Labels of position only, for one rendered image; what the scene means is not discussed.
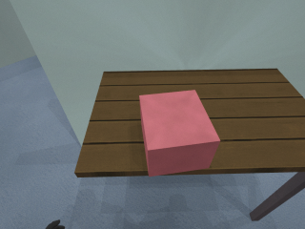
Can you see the robot left hand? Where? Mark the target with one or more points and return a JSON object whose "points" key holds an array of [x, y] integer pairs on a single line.
{"points": [[54, 225]]}

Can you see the table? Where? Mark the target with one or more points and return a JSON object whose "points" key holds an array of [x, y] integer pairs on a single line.
{"points": [[258, 115]]}

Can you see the carton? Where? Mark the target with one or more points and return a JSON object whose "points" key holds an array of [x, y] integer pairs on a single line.
{"points": [[177, 132]]}

